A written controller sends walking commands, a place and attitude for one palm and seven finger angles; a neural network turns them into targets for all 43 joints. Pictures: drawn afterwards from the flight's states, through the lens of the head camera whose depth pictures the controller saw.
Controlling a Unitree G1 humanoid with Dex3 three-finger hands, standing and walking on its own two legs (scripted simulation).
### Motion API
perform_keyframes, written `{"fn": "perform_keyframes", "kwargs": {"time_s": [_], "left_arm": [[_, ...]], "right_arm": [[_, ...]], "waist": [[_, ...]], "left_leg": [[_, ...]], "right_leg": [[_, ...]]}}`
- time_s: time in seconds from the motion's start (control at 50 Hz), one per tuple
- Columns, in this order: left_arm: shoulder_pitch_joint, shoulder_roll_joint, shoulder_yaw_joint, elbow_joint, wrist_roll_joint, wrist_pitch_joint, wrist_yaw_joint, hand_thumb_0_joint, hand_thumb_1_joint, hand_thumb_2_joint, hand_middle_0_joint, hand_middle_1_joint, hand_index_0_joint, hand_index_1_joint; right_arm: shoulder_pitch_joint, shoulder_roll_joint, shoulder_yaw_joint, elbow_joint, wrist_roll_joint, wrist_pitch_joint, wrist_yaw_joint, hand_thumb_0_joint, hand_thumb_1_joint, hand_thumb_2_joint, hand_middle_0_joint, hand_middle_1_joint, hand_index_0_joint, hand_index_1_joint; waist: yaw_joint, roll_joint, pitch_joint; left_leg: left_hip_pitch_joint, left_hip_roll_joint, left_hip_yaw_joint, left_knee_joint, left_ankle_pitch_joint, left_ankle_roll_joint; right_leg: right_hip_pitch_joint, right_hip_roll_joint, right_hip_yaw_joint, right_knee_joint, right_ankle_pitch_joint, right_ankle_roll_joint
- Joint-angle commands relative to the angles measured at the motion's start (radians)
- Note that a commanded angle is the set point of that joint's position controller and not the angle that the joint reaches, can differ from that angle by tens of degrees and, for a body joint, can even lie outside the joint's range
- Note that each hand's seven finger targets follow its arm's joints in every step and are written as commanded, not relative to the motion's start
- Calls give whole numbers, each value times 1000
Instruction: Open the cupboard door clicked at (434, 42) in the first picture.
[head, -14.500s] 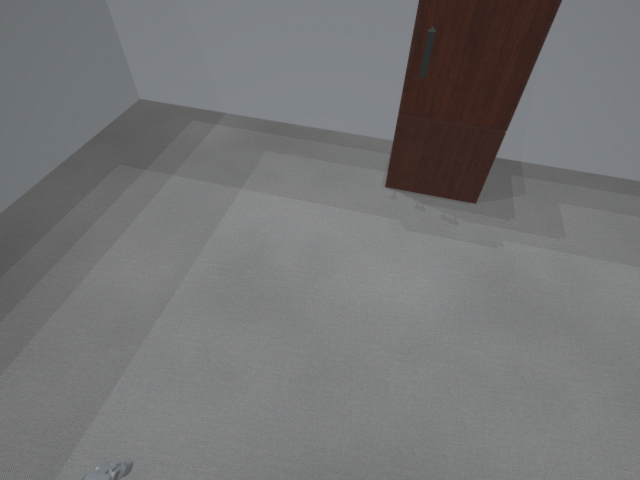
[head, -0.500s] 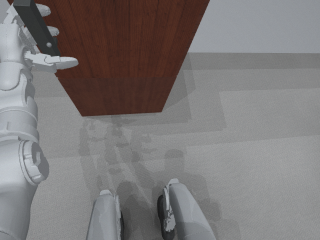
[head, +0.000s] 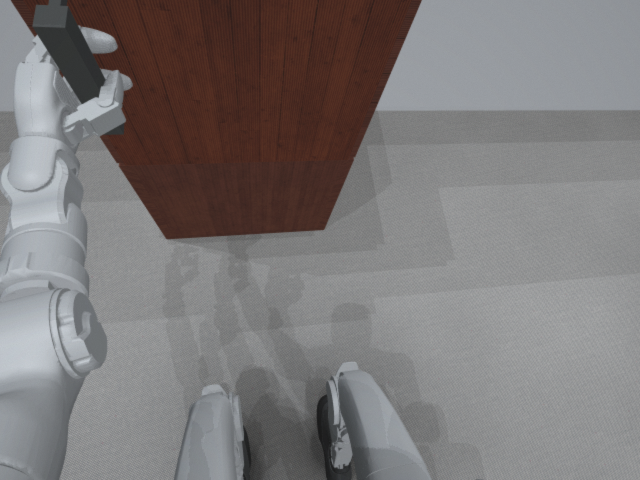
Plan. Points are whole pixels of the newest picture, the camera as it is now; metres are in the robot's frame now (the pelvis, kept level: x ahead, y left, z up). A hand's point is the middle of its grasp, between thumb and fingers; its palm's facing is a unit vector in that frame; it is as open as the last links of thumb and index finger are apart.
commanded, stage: pull the door open along its arc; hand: left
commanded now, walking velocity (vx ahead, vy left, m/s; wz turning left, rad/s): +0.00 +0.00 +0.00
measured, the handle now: (89, 64) +0.59 +0.20 +0.05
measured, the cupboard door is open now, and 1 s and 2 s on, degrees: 0 36 44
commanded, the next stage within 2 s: open thumb and fingers to let go in 1.10 s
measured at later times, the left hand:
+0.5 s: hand (124, 166) +0.46 +0.16 +0.04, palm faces -0.02 -1.00 -0.01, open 6.2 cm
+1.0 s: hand (220, 270) +0.34 +0.07 +0.05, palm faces +0.43 -0.90 +0.00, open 6.3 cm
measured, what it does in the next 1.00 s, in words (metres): stands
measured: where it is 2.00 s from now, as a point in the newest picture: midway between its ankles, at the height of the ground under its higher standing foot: (288, 471)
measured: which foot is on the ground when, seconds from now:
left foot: down 0.00-1.00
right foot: down 0.00-1.00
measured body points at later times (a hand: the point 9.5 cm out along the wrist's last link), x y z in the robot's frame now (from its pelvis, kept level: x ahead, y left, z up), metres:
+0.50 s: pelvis +0.02 +0.00 +0.03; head +0.16 +0.01 +0.45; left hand +0.46 +0.22 +0.05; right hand +0.06 -0.26 -0.09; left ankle +0.02 +0.10 -0.60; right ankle +0.05 -0.13 -0.60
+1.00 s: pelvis +0.01 -0.03 +0.03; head +0.11 -0.02 +0.47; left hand +0.32 +0.12 +0.05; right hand +0.19 -0.24 -0.09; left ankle +0.02 +0.10 -0.60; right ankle +0.05 -0.13 -0.60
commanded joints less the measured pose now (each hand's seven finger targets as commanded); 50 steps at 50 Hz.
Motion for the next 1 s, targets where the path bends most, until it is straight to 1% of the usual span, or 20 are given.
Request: {"fn": "perform_keyframes", "kwargs": {"time_s": [0.0, 0.04, 0.06, 0.08, 0.14, 0.18, 0.28, 0.32, 0.42, 0.44, 0.46, 0.48, 0.5, 0.52, 0.58, 0.64, 0.7, 0.74, 0.8, 0.98], "left_arm": [[-439, 270, 33, -208, -15, -70, 25, 0, 900, 900, -400, -1350, -400, -1350], [-434, 271, 28, -230, -13, -78, 23, 0, 900, 900, -400, -1350, -400, -1350], [-446, 201, -24, -238, -16, -79, 19, 0, 900, 900, -400, -1350, -400, -1350], [-419, 184, -27, -223, -19, -80, 18, 0, 900, 900, -400, -1350, -400, -1350], [-330, 202, -5, -228, -30, -76, 13, 0, 900, 900, -400, -1350, -400, -1350], [-289, 196, -5, -279, -37, -82, 6, 0, 900, 900, -400, -1350, -400, -1350], [-92, 135, -22, -345, -67, -73, 0, 0, 900, 900, -400, -1350, -400, -1350], [-11, 103, -38, -431, -82, -75, 0, 0, 900, 900, -400, -1350, -400, -1350], [257, -7, -93, -594, -117, -80, 12, 0, 900, 900, -400, -1350, -400, -1350], [285, -36, -113, -615, -125, -81, 17, 0, 900, 900, -400, -1350, -400, -1350], [309, -49, -124, -647, -130, -87, 25, 0, 900, 900, -400, -1350, -400, -1350], [349, -86, 32, -698, -210, -94, 186, 0, 900, 900, -400, -1350, -400, -1350], [411, -212, -82, -699, -184, -96, 266, 0, 900, 900, -400, -1350, -400, -1350], [453, -253, -107, -695, -172, -95, 319, 0, 900, 900, -400, -1350, -400, -1350], [465, -281, -136, -787, -97, -131, 481, 0, 900, 900, -400, -1350, -400, -1350], [514, -399, -246, -823, 16, -150, 635, 0, 900, 900, -400, -1350, -400, -1350], [554, -499, -347, -851, 98, -151, 738, 0, 900, 900, -400, -1350, -400, -1350], [583, -549, -415, -894, 131, -151, 774, 0, 900, 900, -400, -1350, -400, -1350], [611, -595, -492, -907, 161, -143, 788, 0, 900, 900, -400, -1350, -400, -1350], [814, -703, -654, -1006, 190, -144, 787, 0, 900, 900, -400, -1350, -400, -1350]], "right_arm": [[210, -201, -69, -27, -10, -12, -17, 0, -900, -900, 200, 300, 200, 300], [207, -200, -69, -31, -10, -11, -17, 0, -900, -900, 200, 300, 200, 300], [200, -193, -72, -31, -9, -14, -14, 0, -900, -900, 200, 300, 200, 300], [205, -191, -74, -28, -10, -15, -11, 0, -900, -900, 200, 300, 200, 300], [197, -196, -75, -39, -6, -11, -9, 0, -900, -900, 200, 300, 200, 300], [189, -194, -77, -49, -4, -9, -6, 0, -900, -900, 200, 300, 200, 300], [164, -186, -87, -79, 13, -3, 0, 0, -900, -900, 200, 300, 200, 300], [147, -177, -93, -91, 21, -4, 3, 0, -900, -900, 200, 300, 200, 300], [106, -160, -108, -127, 37, -14, 11, 0, -900, -900, 200, 300, 200, 300], [94, -155, -109, -128, 40, -19, 11, 0, -900, -900, 200, 300, 200, 300], [88, -151, -111, -131, 42, -23, 10, 0, -900, -900, 200, 300, 200, 300], [68, -130, -114, -143, 29, -35, 2, 0, -900, -900, 200, 300, 200, 300], [53, -115, -107, -142, 22, -46, 12, 0, -900, -900, 200, 300, 200, 300], [48, -114, -109, -136, 21, -51, 19, 0, -900, -900, 200, 300, 200, 300], [38, -109, -117, -133, -7, -57, 27, 0, -900, -900, 200, 300, 200, 300], [11, -89, -119, -135, -33, -57, 45, 0, -900, -900, 200, 300, 200, 300], [-15, -81, -128, -140, -47, -61, 51, 0, -900, -900, 200, 300, 200, 300], [-39, -75, -131, -144, -50, -67, 51, 0, -900, -900, 200, 300, 200, 300], [-69, -64, -131, -143, -51, -78, 42, 0, -900, -900, 200, 300, 200, 300], [-153, -27, -113, -155, -51, -138, 15, 0, -900, -900, 200, 300, 200, 300]], "waist": [[-7, 163, -571], [-2, 175, -605], [-11, 196, -612], [-8, 192, -600], [20, 157, -601], [39, 181, -636], [75, 106, -620], [94, 109, -631], [132, 63, -585], [126, 37, -550], [129, 24, -529], [198, 57, -502], [173, 58, -487], [167, 27, -450], [171, -4, -453], [174, 32, -448], [165, -20, -462], [171, -11, -494], [159, -60, -469], [185, -74, -410]], "left_leg": [[448, -25, -66, -149, 446, 8], [464, -26, -66, -152, 468, 6], [479, -28, -66, -149, 463, 4], [496, -26, -71, -152, 471, 2], [470, -28, -61, -167, 450, 2], [494, -30, -57, -172, 478, 1], [476, -38, -38, -206, 479, 4], [491, -41, -26, -224, 497, 2], [508, -46, -4, -262, 521, 0], [486, -48, 3, -268, 494, 2], [469, -51, 9, -275, 478, 3], [461, -47, 17, -289, 493, -12], [475, -46, 20, -296, 483, -22], [475, -41, 17, -297, 485, -27], [463, -43, 20, -283, 490, -31], [483, -43, 23, -274, 505, -37], [494, -46, 18, -271, 494, -34], [511, -51, 22, -274, 469, -34], [497, -55, 22, -282, 407, -27], [473, -70, 21, -295, 316, -18]], "right_leg": [[262, 41, 17, -130, 274, -29], [280, 39, 19, -124, 295, -30], [257, 39, 19, -126, 287, -29], [242, 39, 14, -126, 283, -33], [295, 40, 17, -134, 286, -31], [318, 38, 20, -128, 313, -35], [410, 38, 25, -155, 357, -33], [457, 37, 28, -168, 392, -31], [521, 36, 27, -196, 438, -29], [533, 35, 30, -205, 439, -26], [556, 33, 32, -209, 444, -26], [545, 32, 17, -203, 429, -28], [517, 32, 9, -204, 402, -24], [498, 29, 1, -205, 392, -25], [514, 25, 7, -181, 419, -27], [487, 17, 3, -164, 417, -34], [500, 17, 1, -172, 419, -35], [521, 14, 4, -181, 412, -36], [543, 12, 9, -204, 395, -34], [573, 1, 24, -246, 321, -43]]}}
